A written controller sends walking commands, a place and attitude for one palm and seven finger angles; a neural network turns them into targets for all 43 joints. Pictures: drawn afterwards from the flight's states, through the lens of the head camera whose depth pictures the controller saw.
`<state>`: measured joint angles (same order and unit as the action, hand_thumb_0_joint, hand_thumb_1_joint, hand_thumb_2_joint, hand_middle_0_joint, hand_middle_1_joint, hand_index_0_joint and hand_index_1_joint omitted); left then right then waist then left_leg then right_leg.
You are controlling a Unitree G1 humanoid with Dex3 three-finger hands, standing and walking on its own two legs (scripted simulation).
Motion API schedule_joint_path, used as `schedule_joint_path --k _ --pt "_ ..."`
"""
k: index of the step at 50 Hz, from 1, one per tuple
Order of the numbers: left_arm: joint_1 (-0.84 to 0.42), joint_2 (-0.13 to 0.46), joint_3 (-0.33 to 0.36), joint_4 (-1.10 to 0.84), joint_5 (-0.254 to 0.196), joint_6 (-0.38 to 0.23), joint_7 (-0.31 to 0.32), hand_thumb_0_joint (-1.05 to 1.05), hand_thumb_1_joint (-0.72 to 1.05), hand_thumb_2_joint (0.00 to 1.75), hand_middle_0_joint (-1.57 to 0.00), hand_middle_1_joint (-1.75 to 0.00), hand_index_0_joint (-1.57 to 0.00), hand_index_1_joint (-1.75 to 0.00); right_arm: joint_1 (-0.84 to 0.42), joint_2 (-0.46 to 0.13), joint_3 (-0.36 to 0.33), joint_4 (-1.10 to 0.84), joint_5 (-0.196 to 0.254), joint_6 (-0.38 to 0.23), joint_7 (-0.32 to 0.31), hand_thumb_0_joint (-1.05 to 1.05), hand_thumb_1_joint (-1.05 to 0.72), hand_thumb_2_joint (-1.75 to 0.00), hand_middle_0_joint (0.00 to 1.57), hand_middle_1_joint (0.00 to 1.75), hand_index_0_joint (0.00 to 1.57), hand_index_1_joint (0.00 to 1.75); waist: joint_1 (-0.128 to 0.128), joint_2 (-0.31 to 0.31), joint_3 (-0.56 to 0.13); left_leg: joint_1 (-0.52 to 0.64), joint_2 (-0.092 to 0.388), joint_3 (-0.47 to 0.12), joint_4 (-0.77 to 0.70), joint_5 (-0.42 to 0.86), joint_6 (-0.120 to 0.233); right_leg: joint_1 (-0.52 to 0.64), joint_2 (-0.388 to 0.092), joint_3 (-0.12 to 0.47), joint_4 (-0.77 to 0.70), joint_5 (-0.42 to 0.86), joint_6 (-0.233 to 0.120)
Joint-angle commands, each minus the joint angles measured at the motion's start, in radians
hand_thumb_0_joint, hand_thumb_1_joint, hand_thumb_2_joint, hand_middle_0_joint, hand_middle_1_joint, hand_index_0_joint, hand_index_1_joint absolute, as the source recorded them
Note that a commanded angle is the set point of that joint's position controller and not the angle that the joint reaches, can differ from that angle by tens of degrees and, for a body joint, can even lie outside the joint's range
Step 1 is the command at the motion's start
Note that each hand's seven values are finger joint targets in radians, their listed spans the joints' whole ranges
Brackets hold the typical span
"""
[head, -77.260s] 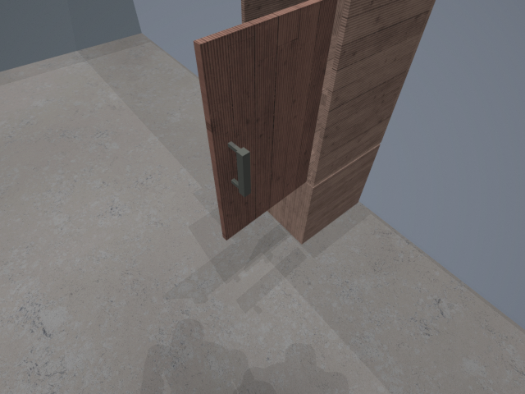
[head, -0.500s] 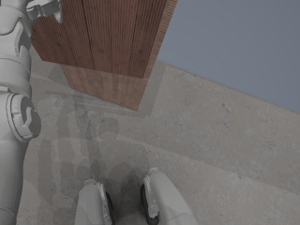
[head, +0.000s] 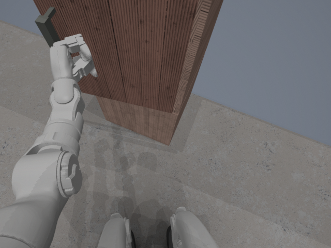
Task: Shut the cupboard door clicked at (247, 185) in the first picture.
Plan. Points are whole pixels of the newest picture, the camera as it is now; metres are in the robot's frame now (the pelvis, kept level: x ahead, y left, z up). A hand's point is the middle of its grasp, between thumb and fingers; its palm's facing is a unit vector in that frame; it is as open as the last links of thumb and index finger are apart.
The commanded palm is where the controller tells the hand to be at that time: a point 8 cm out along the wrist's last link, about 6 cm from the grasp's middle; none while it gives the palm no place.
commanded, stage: pull the fist back off the door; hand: left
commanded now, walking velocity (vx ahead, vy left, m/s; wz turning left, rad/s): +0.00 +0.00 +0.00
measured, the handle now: (58, 38) +0.64 +0.20 +0.05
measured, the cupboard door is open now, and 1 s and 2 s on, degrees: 10 10 10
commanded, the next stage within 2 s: draw the hand back to the body in 0.38 s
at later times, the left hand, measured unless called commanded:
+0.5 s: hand (99, 86) +0.47 +0.09 +0.07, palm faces +0.08 -1.00 -0.03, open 3.1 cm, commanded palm +0.44 +0.15 +0.06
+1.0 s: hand (47, 117) +0.36 +0.15 +0.15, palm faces +0.06 -1.00 -0.04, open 3.1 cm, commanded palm +0.32 +0.21 +0.15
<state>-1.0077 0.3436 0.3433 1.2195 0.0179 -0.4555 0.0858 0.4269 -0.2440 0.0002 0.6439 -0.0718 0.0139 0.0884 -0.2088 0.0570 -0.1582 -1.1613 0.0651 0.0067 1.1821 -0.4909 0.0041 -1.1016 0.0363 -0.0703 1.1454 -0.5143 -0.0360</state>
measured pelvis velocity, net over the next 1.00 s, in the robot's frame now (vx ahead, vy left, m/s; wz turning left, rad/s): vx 0.01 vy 0.00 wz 0.02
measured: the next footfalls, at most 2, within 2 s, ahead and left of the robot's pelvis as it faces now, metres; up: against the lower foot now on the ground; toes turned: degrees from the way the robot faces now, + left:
none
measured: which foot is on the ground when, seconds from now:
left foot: down 0.00-1.00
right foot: down 0.00-1.00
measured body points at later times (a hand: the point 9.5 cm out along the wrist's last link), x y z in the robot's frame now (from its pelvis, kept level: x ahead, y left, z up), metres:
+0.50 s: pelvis -0.01 +0.00 +0.00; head +0.10 +0.00 +0.44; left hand +0.46 +0.15 +0.07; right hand +0.05 -0.25 -0.12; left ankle +0.02 +0.12 -0.64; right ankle +0.01 -0.10 -0.64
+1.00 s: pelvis +0.01 +0.00 +0.06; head +0.04 -0.01 +0.51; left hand +0.35 +0.21 +0.15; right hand +0.12 -0.26 -0.05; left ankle +0.02 +0.12 -0.64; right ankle +0.01 -0.10 -0.64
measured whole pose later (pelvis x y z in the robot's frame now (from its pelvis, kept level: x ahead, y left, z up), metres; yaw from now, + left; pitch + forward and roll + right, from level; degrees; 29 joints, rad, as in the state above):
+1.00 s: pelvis +0.01 +0.00 +0.06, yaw +1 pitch +10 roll +0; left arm -0.23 0.19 0.12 0.48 -0.17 -0.36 -0.04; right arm 0.30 -0.26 -0.01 0.59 0.04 0.00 -0.02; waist -0.04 0.04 -0.11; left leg -0.62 0.03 0.04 0.84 -0.38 0.01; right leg -0.58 0.02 -0.04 0.83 -0.41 -0.03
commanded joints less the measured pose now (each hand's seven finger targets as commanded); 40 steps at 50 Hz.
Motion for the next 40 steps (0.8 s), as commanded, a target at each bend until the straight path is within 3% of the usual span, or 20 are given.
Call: schedule_joint_path --k 1,5,7,8,13,15,16,18,21,22,23,25,26,28,29,31,32,34,35,40 --pt "-0.333 0.125 -0.017 -0.211 -0.028 -0.095 -0.013 0.0 0.9 0.9 -1.3 -1.5 -1.3 -1.5 0.17 -0.164 -0.069 -0.04 0.008 -0.002 -0.013 0.0 -0.9 -0.9 0.2 0.3 0.2 0.3 -0.009 -0.001 -0.446 0.299 -0.062 -0.011 -0.087 0.299 0.03 0.318 0.005 0.076 -0.161 0.428 0.026" --pt "-0.301 0.036 -0.086 -0.336 -0.048 -0.143 -0.025 0.0 0.9 0.9 -1.3 -1.5 -1.3 -1.5 0.129 -0.154 -0.079 -0.053 0.015 0.002 -0.015 0.0 -0.9 -0.9 0.2 0.3 0.2 0.3 0.014 0.07 -0.509 0.419 -0.063 -0.013 -0.097 0.357 0.02 0.305 0.001 0.065 -0.151 0.461 0.022" --pt "-0.28 0.046 -0.081 -0.354 -0.052 -0.155 -0.019 0.0 0.9 0.9 -1.3 -1.5 -1.3 -1.5 0.127 -0.159 -0.083 -0.047 0.017 0.007 -0.021 0.0 -0.9 -0.9 0.2 0.3 0.2 0.3 0.016 0.028 -0.517 0.434 -0.061 -0.02 -0.098 0.37 0.023 0.313 0.002 0.064 -0.146 0.473 0.022" --pt "-0.286 0.011 -0.112 -0.363 -0.051 -0.159 -0.019 0.0 0.9 0.9 -1.3 -1.5 -1.3 -1.5 0.11 -0.155 -0.084 -0.048 0.02 0.007 -0.022 0.0 -0.9 -0.9 0.2 0.3 0.2 0.3 0.007 0.04 -0.5 0.439 -0.062 -0.016 -0.1 0.36 0.022 0.297 -0.002 0.066 -0.153 0.466 0.026" --pt "-0.243 -0.04 -0.147 -0.41 -0.053 -0.178 0.006 0.0 0.9 0.9 -1.3 -1.5 -1.3 -1.5 0.069 -0.148 -0.085 -0.047 0.023 0.009 -0.029 0.0 -0.9 -0.9 0.2 0.3 0.2 0.3 0.026 0.051 -0.5 0.495 -0.06 -0.024 -0.118 0.357 0.016 0.274 -0.004 0.054 -0.155 0.431 0.023" --pt "-0.191 -0.033 -0.134 -0.393 -0.05 -0.18 0.018 0.0 0.9 0.9 -1.3 -1.5 -1.3 -1.5 0.056 -0.148 -0.084 -0.049 0.023 0.011 -0.032 0.0 -0.9 -0.9 0.2 0.3 0.2 0.3 0.037 0.01 -0.476 0.481 -0.059 -0.025 -0.127 0.338 0.014 0.28 -0.003 0.05 -0.157 0.413 0.023" --pt "-0.215 -0.052 -0.156 -0.384 -0.049 -0.178 0.023 0.0 0.9 0.9 -1.3 -1.5 -1.3 -1.5 0.048 -0.145 -0.081 -0.047 0.021 0.01 -0.033 0.0 -0.9 -0.9 0.2 0.3 0.2 0.3 0.022 0.003 -0.447 0.458 -0.063 -0.02 -0.128 0.313 0.018 0.281 -0.005 0.054 -0.167 0.404 0.026" --pt "-0.241 0.005 -0.113 -0.347 -0.037 -0.179 0.036 0.0 0.9 0.9 -1.3 -1.5 -1.3 -1.5 0.044 -0.151 -0.078 -0.039 0.02 0.01 -0.042 0.0 -0.9 -0.9 0.2 0.3 0.2 0.3 0.017 -0.039 -0.43 0.423 -0.062 -0.025 -0.126 0.284 0.02 0.274 -0.008 0.06 -0.164 0.382 0.029" --pt "-0.257 -0.008 -0.124 -0.304 -0.027 -0.177 0.045 0.0 0.9 0.9 -1.3 -1.5 -1.3 -1.5 0.024 -0.145 -0.071 -0.046 0.019 0.006 -0.045 0.0 -0.9 -0.9 0.2 0.3 0.2 0.3 0.017 -0.03 -0.392 0.38 -0.068 -0.021 -0.132 0.208 0.021 0.261 -0.009 0.067 -0.176 0.31 0.028" --pt "-0.285 0.005 -0.11 -0.317 -0.031 -0.186 0.049 0.0 0.9 0.9 -1.3 -1.5 -1.3 -1.5 0.03 -0.147 -0.071 -0.044 0.014 0.002 -0.048 0.0 -0.9 -0.9 0.2 0.3 0.2 0.3 0.013 -0.028 -0.422 0.399 -0.066 -0.024 -0.128 0.224 0.023 0.262 -0.01 0.066 -0.168 0.321 0.027" --pt "-0.257 0.006 -0.106 -0.286 -0.029 -0.186 0.049 0.0 0.9 0.9 -1.3 -1.5 -1.3 -1.5 0.023 -0.144 -0.068 -0.046 0.016 0.001 -0.047 0.0 -0.9 -0.9 0.2 0.3 0.2 0.3 0.025 -0.018 -0.43 0.394 -0.067 -0.024 -0.129 0.222 0.019 0.26 -0.01 0.066 -0.165 0.313 0.027" --pt "-0.278 -0.008 -0.121 -0.262 -0.028 -0.18 0.045 0.0 0.9 0.9 -1.3 -1.5 -1.3 -1.5 0.023 -0.144 -0.065 -0.045 0.014 -0.001 -0.047 0.0 -0.9 -0.9 0.2 0.3 0.2 0.3 0.01 -0.029 -0.421 0.375 -0.066 -0.024 -0.124 0.212 0.02 0.251 -0.01 0.065 -0.163 0.303 0.029" --pt "-0.233 0.056 -0.058 -0.287 -0.032 -0.179 0.043 0.0 0.9 0.9 -1.3 -1.5 -1.3 -1.5 0.03 -0.15 -0.069 -0.055 0.016 0.001 -0.048 0.0 -0.9 -0.9 0.2 0.3 0.2 0.3 0.047 -0.033 -0.464 0.386 -0.066 -0.02 -0.131 0.231 0.019 0.299 -0.009 0.069 -0.162 0.322 0.026" --pt "-0.119 0.082 -0.034 -0.368 -0.048 -0.172 0.024 0.0 0.9 0.9 -1.3 -1.5 -1.3 -1.5 0.021 -0.146 -0.065 -0.094 0.025 0.007 -0.048 0.0 -0.9 -0.9 0.2 0.3 0.2 0.3 0.107 -0.002 -0.558 0.438 -0.069 -0.008 -0.163 0.295 0.014 0.402 -0.008 0.074 -0.161 0.397 0.02" --pt "-0.092 0.058 -0.059 -0.412 -0.057 -0.159 0.009 0.0 0.9 0.9 -1.3 -1.5 -1.3 -1.5 0.014 -0.141 -0.064 -0.106 0.033 0.01 -0.048 0.0 -0.9 -0.9 0.2 0.3 0.2 0.3 0.109 0.007 -0.551 0.461 -0.07 -0.001 -0.177 0.308 0.014 0.423 -0.006 0.073 -0.178 0.418 0.021" --pt "0.021 0.076 -0.05 -0.509 -0.079 -0.126 -0.015 0.0 0.9 0.9 -1.3 -1.5 -1.3 -1.5 0.016 -0.141 -0.067 -0.129 0.048 0.016 -0.053 0.0 -0.9 -0.9 0.2 0.3 0.2 0.3 0.132 -0.047 -0.546 0.477 -0.068 0.009 -0.212 0.328 0.019 0.51 -0.001 0.076 -0.212 0.463 0.023" --pt "0.083 0.058 -0.06 -0.551 -0.098 -0.108 -0.027 0.0 0.9 0.9 -1.3 -1.5 -1.3 -1.5 0.015 -0.14 -0.066 -0.144 0.055 0.016 -0.057 0.0 -0.9 -0.9 0.2 0.3 0.2 0.3 0.137 -0.058 -0.546 0.5 -0.067 0.009 -0.231 0.345 0.02 0.536 0.001 0.074 -0.226 0.484 0.022" --pt "0.125 0.008 -0.115 -0.659 -0.128 -0.071 -0.049 0.0 0.9 0.9 -1.3 -1.5 -1.3 -1.5 -0.002 -0.133 -0.066 -0.154 0.075 0.012 -0.066 0.0 -0.9 -0.9 0.2 0.3 0.2 0.3 0.123 -0.074 -0.468 0.524 -0.066 0.021 -0.271 0.322 0.026 0.558 0.003 0.071 -0.281 0.481 0.03" --pt "0.155 0.003 -0.12 -0.698 -0.141 -0.057 -0.056 0.0 0.9 0.9 -1.3 -1.5 -1.3 -1.5 -0.004 -0.134 -0.067 -0.156 0.081 0.009 -0.072 0.0 -0.9 -0.9 0.2 0.3 0.2 0.3 0.122 -0.11 -0.434 0.525 -0.066 0.023 -0.289 0.301 0.029 0.571 0.004 0.072 -0.308 0.464 0.035" --pt "0.251 -0.021 -0.171 -0.829 -0.166 -0.032 -0.079 0.0 0.9 0.9 -1.3 -1.5 -1.3 -1.5 -0.053 -0.13 -0.058 -0.147 0.097 -0.023 -0.1 0.0 -0.9 -0.9 0.2 0.3 0.2 0.3 0.123 -0.063 -0.287 0.612 -0.062 0.015 -0.373 0.24 0.029 0.556 0.0 0.06 -0.389 0.361 0.032"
